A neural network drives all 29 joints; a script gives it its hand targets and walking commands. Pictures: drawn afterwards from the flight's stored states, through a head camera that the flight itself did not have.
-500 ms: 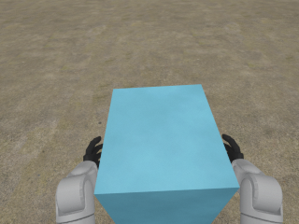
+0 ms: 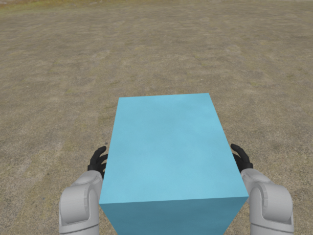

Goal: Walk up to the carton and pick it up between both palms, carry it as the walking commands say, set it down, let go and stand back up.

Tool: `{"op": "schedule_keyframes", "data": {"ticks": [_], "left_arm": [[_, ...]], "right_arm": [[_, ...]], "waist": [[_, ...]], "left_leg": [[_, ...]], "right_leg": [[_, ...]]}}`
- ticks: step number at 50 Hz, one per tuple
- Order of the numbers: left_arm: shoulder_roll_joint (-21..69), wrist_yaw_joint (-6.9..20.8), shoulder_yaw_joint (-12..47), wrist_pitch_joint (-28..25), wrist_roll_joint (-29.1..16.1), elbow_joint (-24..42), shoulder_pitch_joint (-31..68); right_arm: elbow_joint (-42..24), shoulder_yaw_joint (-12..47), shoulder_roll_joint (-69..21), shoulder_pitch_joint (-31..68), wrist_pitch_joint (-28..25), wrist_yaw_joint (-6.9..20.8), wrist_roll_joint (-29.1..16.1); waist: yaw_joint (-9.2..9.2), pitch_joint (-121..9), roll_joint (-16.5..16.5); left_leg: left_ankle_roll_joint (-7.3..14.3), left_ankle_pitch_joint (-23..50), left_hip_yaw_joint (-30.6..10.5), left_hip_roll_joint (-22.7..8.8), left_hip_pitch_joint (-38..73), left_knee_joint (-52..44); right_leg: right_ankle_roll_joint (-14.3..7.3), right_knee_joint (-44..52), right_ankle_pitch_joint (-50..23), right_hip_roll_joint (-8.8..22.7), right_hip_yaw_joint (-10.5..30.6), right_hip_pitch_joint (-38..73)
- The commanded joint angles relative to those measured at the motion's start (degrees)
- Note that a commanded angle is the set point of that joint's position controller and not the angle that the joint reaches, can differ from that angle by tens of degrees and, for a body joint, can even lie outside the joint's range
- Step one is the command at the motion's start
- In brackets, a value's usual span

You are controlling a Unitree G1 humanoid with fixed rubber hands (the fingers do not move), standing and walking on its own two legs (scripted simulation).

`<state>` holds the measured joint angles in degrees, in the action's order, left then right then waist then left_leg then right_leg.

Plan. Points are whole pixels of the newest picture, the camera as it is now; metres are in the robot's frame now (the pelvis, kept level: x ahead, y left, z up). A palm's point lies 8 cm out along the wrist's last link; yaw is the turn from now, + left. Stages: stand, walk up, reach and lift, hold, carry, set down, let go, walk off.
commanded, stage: carry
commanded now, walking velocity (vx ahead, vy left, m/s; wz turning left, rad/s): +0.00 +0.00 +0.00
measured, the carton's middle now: (167, 169) +0.31 +0.01 +0.04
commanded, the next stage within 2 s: hold in 1.50 s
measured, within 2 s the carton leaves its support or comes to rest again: neither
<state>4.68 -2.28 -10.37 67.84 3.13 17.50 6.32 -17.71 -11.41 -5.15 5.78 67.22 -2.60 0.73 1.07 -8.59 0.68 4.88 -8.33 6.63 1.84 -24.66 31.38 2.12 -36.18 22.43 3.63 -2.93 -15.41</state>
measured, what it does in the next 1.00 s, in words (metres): stands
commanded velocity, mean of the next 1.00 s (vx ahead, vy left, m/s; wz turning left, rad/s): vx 0.00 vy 0.00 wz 0.00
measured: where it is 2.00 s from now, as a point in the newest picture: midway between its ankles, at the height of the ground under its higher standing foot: outside the picture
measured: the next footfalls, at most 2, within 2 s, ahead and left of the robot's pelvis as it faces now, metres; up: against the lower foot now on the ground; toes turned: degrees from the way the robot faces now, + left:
none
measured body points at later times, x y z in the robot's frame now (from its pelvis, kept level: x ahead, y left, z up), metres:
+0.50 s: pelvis -0.01 -0.01 +0.00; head -0.03 -0.02 +0.45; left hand +0.25 +0.17 +0.07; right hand +0.26 -0.18 +0.06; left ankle +0.09 +0.06 -0.72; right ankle -0.03 -0.14 -0.72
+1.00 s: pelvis +0.00 -0.02 +0.00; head -0.01 -0.03 +0.45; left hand +0.27 +0.16 +0.07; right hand +0.27 -0.19 +0.06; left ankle +0.09 +0.06 -0.72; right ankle -0.03 -0.14 -0.72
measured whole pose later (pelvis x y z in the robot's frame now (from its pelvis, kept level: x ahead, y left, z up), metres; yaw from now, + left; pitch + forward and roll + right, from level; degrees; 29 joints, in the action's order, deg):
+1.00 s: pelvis +0.00 -0.02 +0.00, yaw +0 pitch +1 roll +1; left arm 4.4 -2.4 -10.4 66.7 3.1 15.2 7.4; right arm -16.2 -11.4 -5.1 5.8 65.7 -2.9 1.0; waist 1.0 -3.5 0.0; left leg 4.3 -6.4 6.5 2.1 -23.2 28.1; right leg 0.9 -36.2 21.8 3.6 -2.9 -15.5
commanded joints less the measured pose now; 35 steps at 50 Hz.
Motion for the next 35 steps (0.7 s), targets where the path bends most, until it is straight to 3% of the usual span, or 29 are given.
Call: {"op": "schedule_keyframes", "data": {"ticks": [1,2,3,4,5,6,7,8,9,10,11,13,14,15,16,17,18,19,23,25,26,27,29,31,32,34,35], "left_arm": [[42.9,14.0,42.5,-1.3,-19.8,1.1,33.4],[42.7,13.8,41.7,-1.7,-19.5,1.4,34.6],[42.6,13.8,42.2,-2.2,-19.7,4.0,35.5],[43.3,13.9,41.4,-2.8,-19.4,1.6,36.4],[42.6,13.7,40.6,-3.0,-18.8,1.0,34.9],[43.3,13.8,42.1,-2.9,-20.1,3.4,35.7],[43.1,13.5,40.8,-3.1,-19.3,1.4,35.9],[43.0,13.5,41.5,-3.0,-19.5,3.3,35.1],[44.4,13.5,44.4,-2.5,-21.9,7.5,36.8],[43.2,13.5,42.7,-2.4,-20.3,5.0,35.1],[43.0,13.7,42.9,-2.4,-20.5,5.9,34.3],[43.3,13.8,43.6,-1.6,-21.0,6.2,33.9],[42.7,13.8,43.3,-1.5,-21.1,6.4,33.4],[42.3,13.8,42.1,-1.7,-20.1,4.7,33.2],[43.2,13.7,43.3,-1.7,-20.9,6.6,34.8],[43.4,13.8,43.0,-1.9,-21.2,6.8,35.4],[42.9,13.8,41.4,-1.9,-19.4,2.8,32.9],[43.7,13.9,43.1,-1.8,-21.0,6.7,34.3],[44.4,13.7,43.9,-2.0,-21.5,8.2,34.6],[44.2,13.8,42.9,-2.0,-20.8,7.0,34.3],[44.5,13.7,43.7,-2.0,-21.6,9.9,35.9],[43.9,13.7,43.9,-2.0,-21.6,10.2,35.9],[44.2,13.9,43.1,-1.7,-21.0,8.3,34.7],[44.3,13.7,43.1,-1.7,-20.8,7.5,33.4],[44.4,13.9,43.2,-1.4,-21.2,8.1,33.6],[44.1,13.9,42.1,-1.7,-20.2,6.5,32.7],[44.5,13.9,43.2,-1.9,-21.1,9.0,34.3]], "right_arm": [[0.9,40.4,-44.3,30.6,-0.4,13.1,-14.7],[1.8,39.2,-44.0,31.0,-0.9,13.2,-14.2],[-0.1,40.2,-44.8,31.9,-1.3,13.2,-14.8],[0.0,40.5,-45.9,35.3,-1.8,13.2,-15.5],[0.5,39.7,-44.3,33.4,-2.2,13.0,-14.6],[-2.7,41.3,-44.9,34.6,-2.2,12.9,-15.5],[-0.8,39.9,-44.5,35.6,-2.3,12.9,-15.0],[-1.2,41.0,-45.7,33.8,-2.1,12.6,-15.8],[-5.7,43.2,-46.2,34.0,-1.8,12.6,-17.3],[-2.7,41.4,-45.2,32.8,-1.6,12.7,-15.8],[-3.9,42.9,-46.1,32.2,-1.6,12.4,-16.6],[-4.7,43.0,-45.4,32.1,-1.0,12.4,-16.7],[-5.0,43.3,-45.3,32.1,-0.8,12.3,-17.0],[-3.4,42.4,-45.1,32.2,-0.6,12.2,-16.0],[-4.2,43.1,-46.2,33.4,-0.7,12.3,-17.0],[-4.9,43.1,-45.9,33.4,-1.1,12.3,-16.8],[-3.0,41.8,-45.1,32.9,-1.2,12.2,-15.5],[-5.5,43.5,-46.6,33.3,-1.1,12.1,-17.0],[-6.8,44.3,-47.2,33.0,-1.2,12.1,-18.0],[-7.7,43.6,-46.3,35.1,-1.3,12.0,-17.5],[-7.2,44.1,-47.8,34.0,-1.2,12.0,-17.9],[-6.4,43.7,-47.5,32.2,-1.0,12.1,-17.4],[-7.5,44.0,-47.5,34.7,-1.1,12.0,-18.0],[-7.1,44.1,-47.4,33.4,-0.9,11.9,-17.9],[-8.2,44.5,-47.1,33.7,-0.7,11.8,-17.7],[-7.3,44.3,-46.9,34.3,-1.0,12.0,-17.7],[-8.6,44.6,-47.5,34.3,-1.0,11.9,-18.0]], "waist": [[-0.9,-4.7,0.0],[-0.77,-5.2,2.1],[-0.67,-5.4,1.6],[-0.57,-5.0,-0.2],[-0.47,-6.4,0.0],[-0.46,-4.1,-1.8],[-0.58,-5.1,-2.4],[-0.73,-6.2,-3.9],[-1.0,-5.9,-3.2],[-0.99,-6.2,-2.6],[-1.04,-5.9,-4.8],[-0.82,-7.4,-0.3],[-0.56,-7.0,-0.2],[-0.56,-6.9,-2.5],[-0.8,-6.9,-1.4],[-0.77,-7.4,-2.5],[-0.67,-8.3,-2.8],[-0.58,-7.0,-3.0],[-0.84,-8.4,-4.3],[-0.76,-8.2,-4.2],[-0.85,-9.2,-2.8],[-0.9,-9.2,-4.6],[-0.75,-8.9,-3.2],[-0.94,-9.2,-5.5],[-0.94,-8.9,-5.1],[-1.02,-8.8,-6.0],[-0.99,-9.9,-4.0]], "left_leg": [[-4.0,-9.1,-12.1,-7.1,3.4,-14.4],[-4.3,-10.5,-13.2,-7.3,3.4,-16.7],[-4.4,-10.6,-13.4,-7.2,2.1,-17.4],[-5.2,-8.0,-11.7,-6.6,3.0,-16.3],[-5.2,-8.0,-11.7,-6.5,2.4,-15.6],[-5.8,-8.5,-10.8,-5.9,1.8,-15.4],[-5.4,-7.3,-10.4,-5.8,2.6,-13.7],[-5.1,-4.8,-9.0,-5.2,3.6,-10.9],[-4.3,-4.2,-9.6,-5.2,6.3,-9.9],[-3.5,-5.2,-10.0,-6.0,6.1,-10.8],[-3.3,-4.8,-9.8,-5.9,6.4,-10.4],[-2.9,-7.3,-12.5,-7.3,5.5,-13.1],[-2.8,-7.2,-12.6,-7.5,4.4,-13.5],[-2.8,-6.3,-11.7,-7.3,5.1,-12.7],[-2.3,-4.5,-12.1,-7.7,6.5,-12.4],[-2.1,-4.4,-12.4,-7.4,6.4,-12.4],[-2.4,-4.1,-11.9,-7.6,5.8,-12.2],[-2.3,-4.0,-11.2,-7.4,5.0,-11.6],[-2.8,-2.7,-9.5,-6.2,7.1,-9.2],[-1.9,-1.8,-10.7,-6.9,6.8,-9.7],[-1.8,-2.5,-10.5,-6.8,7.7,-9.7],[-1.9,-1.9,-10.4,-7.0,8.2,-9.5],[-1.8,-2.2,-10.5,-7.3,7.3,-9.7],[-2.2,-0.8,-8.8,-6.2,8.4,-7.6],[-2.2,-0.8,-8.6,-6.2,8.2,-7.4],[-1.6,1.8,-9.2,-6.6,8.7,-7.2],[-1.6,1.8,-9.1,-6.8,9.8,-7.6]], "right_leg": [[-3.5,10.9,8.3,2.5,2.2,-0.6],[-3.6,10.0,9.2,1.2,0.6,0.2],[-3.7,10.5,8.5,1.1,0.5,2.1],[-4.1,12.1,8.4,1.5,1.6,1.7],[-4.3,12.5,10.2,2.1,2.3,2.2],[-4.4,13.9,12.3,2.2,2.7,1.5],[-4.7,15.0,13.2,3.5,4.5,0.6],[-5.1,15.6,13.5,4.9,5.3,0.6],[-4.8,14.3,11.9,4.5,4.4,-1.5],[-4.3,13.4,11.6,4.3,3.9,-2.1],[-4.5,13.7,10.8,3.8,3.8,-2.1],[-4.2,11.0,7.4,2.5,2.8,-0.2],[-4.4,10.5,5.8,2.4,3.0,0.6],[-4.5,11.5,6.1,3.0,4.0,-0.3],[-4.2,11.0,3.2,2.9,3.7,-1.0],[-4.3,10.9,3.2,2.5,3.4,0.0],[-3.9,10.4,2.6,2.8,2.9,1.0],[-4.3,11.4,3.5,3.3,3.7,0.6],[-5.2,13.4,6.0,4.1,4.9,-0.5],[-4.7,12.8,4.0,4.2,5.0,-0.2],[-4.8,12.6,4.5,3.9,4.5,-0.3],[-4.9,12.5,4.4,3.7,3.9,-0.4],[-4.4,11.7,2.5,3.7,3.8,0.2],[-4.8,13.2,4.6,4.4,4.5,-1.2],[-4.9,14.0,5.3,4.6,4.7,-1.1],[-4.9,13.5,0.1,4.7,4.9,-1.1],[-4.8,12.2,-0.3,4.0,3.7,-0.8]]}}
